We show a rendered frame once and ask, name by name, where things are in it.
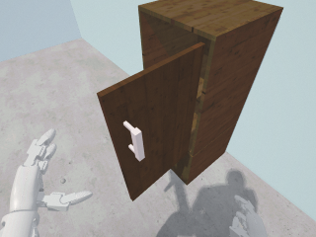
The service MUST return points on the robot right hand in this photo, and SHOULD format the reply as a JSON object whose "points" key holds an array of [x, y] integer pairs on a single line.
{"points": [[253, 225]]}

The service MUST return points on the handle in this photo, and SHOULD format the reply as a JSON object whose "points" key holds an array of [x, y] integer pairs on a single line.
{"points": [[137, 141]]}

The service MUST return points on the robot left forearm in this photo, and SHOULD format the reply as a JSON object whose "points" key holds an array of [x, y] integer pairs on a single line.
{"points": [[20, 223]]}

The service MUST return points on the robot left hand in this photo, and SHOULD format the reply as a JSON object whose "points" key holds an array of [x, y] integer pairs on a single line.
{"points": [[25, 193]]}

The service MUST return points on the cupboard door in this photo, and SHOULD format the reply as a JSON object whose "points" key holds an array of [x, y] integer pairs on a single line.
{"points": [[160, 101]]}

